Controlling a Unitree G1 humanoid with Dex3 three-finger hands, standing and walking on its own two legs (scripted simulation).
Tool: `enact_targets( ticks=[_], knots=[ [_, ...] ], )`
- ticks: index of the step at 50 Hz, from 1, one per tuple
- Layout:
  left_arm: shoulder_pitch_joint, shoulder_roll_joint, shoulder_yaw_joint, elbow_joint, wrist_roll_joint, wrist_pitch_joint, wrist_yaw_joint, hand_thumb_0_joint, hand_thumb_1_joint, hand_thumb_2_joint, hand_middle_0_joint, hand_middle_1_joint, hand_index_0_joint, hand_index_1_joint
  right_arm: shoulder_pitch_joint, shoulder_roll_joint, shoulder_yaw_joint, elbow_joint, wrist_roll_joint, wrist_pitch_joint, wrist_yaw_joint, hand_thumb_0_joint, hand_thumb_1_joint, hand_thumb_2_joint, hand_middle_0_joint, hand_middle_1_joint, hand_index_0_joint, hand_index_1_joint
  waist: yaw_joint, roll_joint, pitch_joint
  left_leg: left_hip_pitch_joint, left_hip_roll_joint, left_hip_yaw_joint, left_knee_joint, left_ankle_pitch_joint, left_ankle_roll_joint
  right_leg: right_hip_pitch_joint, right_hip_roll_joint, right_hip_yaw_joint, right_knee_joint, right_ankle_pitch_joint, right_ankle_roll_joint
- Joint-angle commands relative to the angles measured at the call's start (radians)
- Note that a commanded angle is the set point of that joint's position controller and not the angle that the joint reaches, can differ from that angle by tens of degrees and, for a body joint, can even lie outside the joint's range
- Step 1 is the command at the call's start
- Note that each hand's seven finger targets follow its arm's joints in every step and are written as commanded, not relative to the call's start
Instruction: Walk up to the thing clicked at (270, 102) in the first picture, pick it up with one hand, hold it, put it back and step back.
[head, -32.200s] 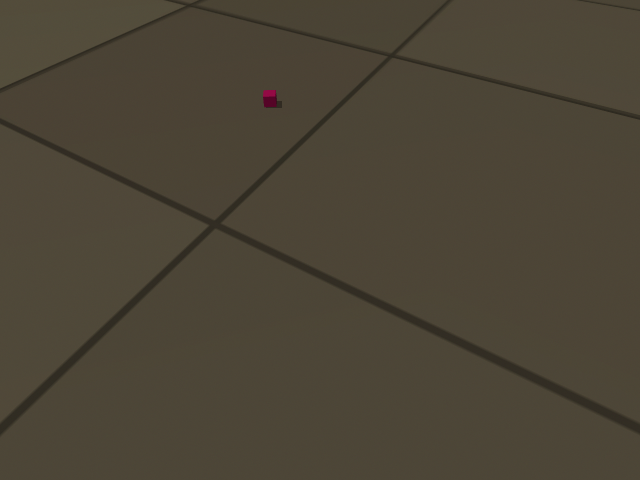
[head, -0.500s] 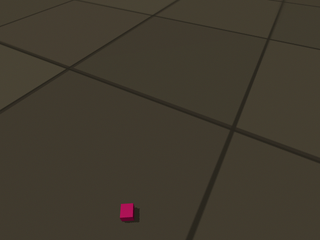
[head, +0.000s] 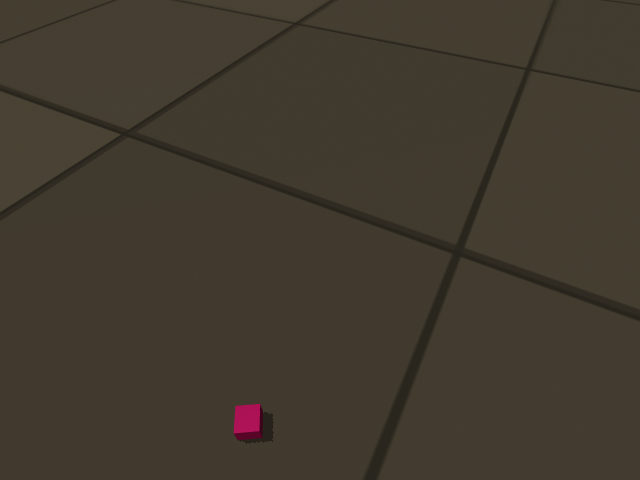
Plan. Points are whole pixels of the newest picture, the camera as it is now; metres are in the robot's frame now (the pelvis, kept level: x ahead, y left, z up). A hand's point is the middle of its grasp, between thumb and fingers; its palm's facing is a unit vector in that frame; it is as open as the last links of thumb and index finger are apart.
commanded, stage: stand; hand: left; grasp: from above
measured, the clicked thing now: (248, 421) +0.42 +0.23 -0.75
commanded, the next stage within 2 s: step back in 1.28 s
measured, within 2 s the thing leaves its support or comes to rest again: neither
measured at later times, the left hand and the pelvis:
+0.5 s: hand out of the picture +0.08 +0.25 -0.16, palm faces +0.02 -0.94 -0.34, open 7.4 cm; pelvis +0.01 +0.00 +0.00, yaw +0 degrees
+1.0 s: hand out of the picture +0.09 +0.25 -0.16, palm faces +0.00 -0.94 -0.34, open 7.4 cm; pelvis +0.01 +0.00 +0.00, yaw -1 degrees
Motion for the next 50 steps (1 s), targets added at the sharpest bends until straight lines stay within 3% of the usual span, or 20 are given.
enact_targets(
  ticks=[1,8,14,20,27,34,37,50],
  knots=[
    [-0.035,0.2,0.034,-0.056,0.002,-0.02,0.008,0.0,0.9,0.9,-0.2,-0.3,-0.2,-0.301,-0.049,-0.188,-0.029,-0.056,-0.003,-0.029,-0.016,0.0,-0.9,-0.9,0.2,0.3,0.2,0.3,0.006,-0.011,-0.049,-0.002,0.094,-0.085,-0.072,0.067,0.036,-0.022,-0.096,0.091,-0.074,0.06,-0.028],
    [-0.052,0.205,0.036,-0.057,-0.002,-0.02,0.007,0.0,0.9,0.9,-0.2,-0.3,-0.2,-0.301,-0.044,-0.189,-0.023,-0.051,-0.001,-0.033,-0.017,0.0,-0.9,-0.9,0.2,0.3,0.2,0.3,0.004,-0.009,-0.062,0.009,0.099,-0.08,-0.074,0.149,0.031,0.005,-0.096,0.086,-0.065,0.126,-0.026],
    [-0.055,0.203,0.034,-0.058,-0.002,-0.019,0.004,0.0,0.9,0.9,-0.2,-0.3,-0.2,-0.301,-0.054,-0.197,-0.024,-0.052,0.0,-0.033,-0.018,0.0,-0.9,-0.9,0.2,0.3,0.2,0.3,0.004,-0.017,-0.06,0.014,0.104,-0.081,-0.079,0.132,0.032,-0.006,-0.096,0.086,-0.071,0.096,-0.027],
    [-0.067,0.212,0.035,-0.064,-0.002,-0.022,0.003,0.0,0.9,0.9,-0.2,-0.3,-0.2,-0.301,-0.061,-0.207,-0.027,-0.055,0.0,-0.034,-0.016,0.0,-0.9,-0.9,0.2,0.3,0.2,0.3,-0.001,-0.018,-0.079,0.026,0.108,-0.076,-0.067,0.149,0.036,0.005,-0.102,0.091,-0.072,0.131,-0.029],
    [-0.069,0.217,0.034,-0.064,-0.003,-0.023,-0.001,0.0,0.9,0.9,-0.2,-0.3,-0.2,-0.301,-0.067,-0.207,-0.025,-0.053,0.001,-0.033,-0.013,0.0,-0.9,-0.9,0.2,0.3,0.2,0.3,-0.001,-0.019,-0.063,0.019,0.109,-0.079,-0.081,0.112,0.032,-0.007,-0.099,0.091,-0.08,0.081,-0.029],
    [-0.065,0.22,0.031,-0.07,-0.004,-0.023,-0.002,0.0,0.9,0.9,-0.2,-0.3,-0.2,-0.301,-0.075,-0.213,-0.024,-0.054,0.001,-0.033,-0.012,0.0,-0.9,-0.9,0.2,0.3,0.2,0.3,0.0,-0.009,-0.074,0.017,0.109,-0.077,-0.083,0.119,0.033,0.0,-0.102,0.092,-0.077,0.103,-0.032],
    [-0.074,0.225,0.031,-0.075,-0.003,-0.027,-0.001,0.0,0.9,0.9,-0.2,-0.3,-0.2,-0.301,-0.074,-0.211,-0.025,-0.057,0.002,-0.034,-0.01,0.0,-0.9,-0.9,0.2,0.3,0.2,0.3,-0.004,-0.022,-0.088,0.032,0.11,-0.075,-0.075,0.167,0.03,0.002,-0.103,0.087,-0.071,0.131,-0.029],
    [-0.06,0.228,0.026,-0.08,-0.005,-0.027,-0.003,0.0,0.9,0.9,-0.2,-0.3,-0.2,-0.3,-0.076,-0.22,-0.025,-0.059,0.002,-0.033,-0.008,0.0,-0.9,-0.9,0.2,0.3,0.2,0.3,-0.002,-0.024,-0.08,0.033,0.112,-0.073,-0.079,0.149,0.032,-0.007,-0.102,0.089,-0.077,0.126,-0.029]
  ],
)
